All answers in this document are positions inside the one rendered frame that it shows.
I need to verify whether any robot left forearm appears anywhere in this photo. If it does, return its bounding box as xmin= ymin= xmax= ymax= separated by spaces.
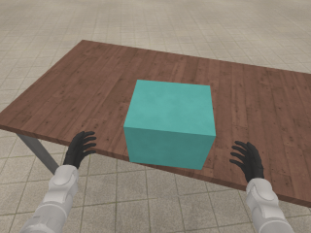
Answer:
xmin=18 ymin=164 xmax=79 ymax=233

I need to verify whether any table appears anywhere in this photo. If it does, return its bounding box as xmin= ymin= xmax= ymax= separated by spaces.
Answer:
xmin=0 ymin=40 xmax=311 ymax=208

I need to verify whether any robot right hand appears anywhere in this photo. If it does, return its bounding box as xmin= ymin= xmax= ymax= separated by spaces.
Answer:
xmin=229 ymin=141 xmax=264 ymax=183

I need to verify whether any robot right forearm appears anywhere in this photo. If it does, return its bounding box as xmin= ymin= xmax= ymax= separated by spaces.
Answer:
xmin=246 ymin=178 xmax=294 ymax=233

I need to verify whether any robot left hand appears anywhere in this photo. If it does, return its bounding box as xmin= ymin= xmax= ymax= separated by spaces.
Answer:
xmin=62 ymin=131 xmax=97 ymax=170

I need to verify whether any carton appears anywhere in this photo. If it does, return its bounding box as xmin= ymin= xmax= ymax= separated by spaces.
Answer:
xmin=123 ymin=80 xmax=216 ymax=170

